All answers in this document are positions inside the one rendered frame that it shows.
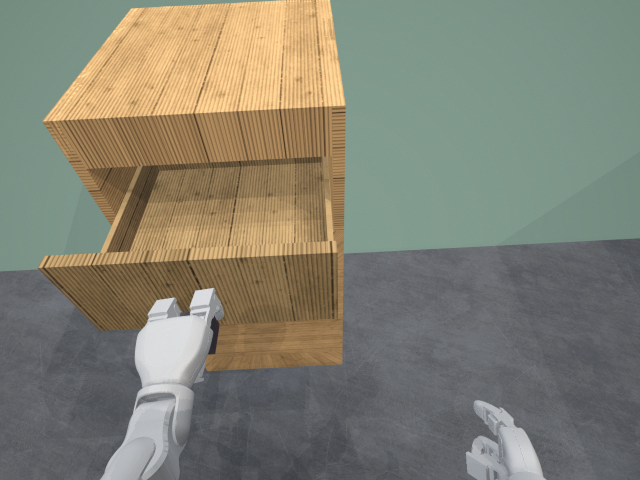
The robot left forearm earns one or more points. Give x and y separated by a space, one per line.
157 433

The right robot hand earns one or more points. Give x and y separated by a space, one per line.
514 452

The left robot hand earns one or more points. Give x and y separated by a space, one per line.
173 348

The drawer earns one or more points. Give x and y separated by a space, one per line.
259 231

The cabinet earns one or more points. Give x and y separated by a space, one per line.
216 83

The handle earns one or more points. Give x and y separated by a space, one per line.
215 329

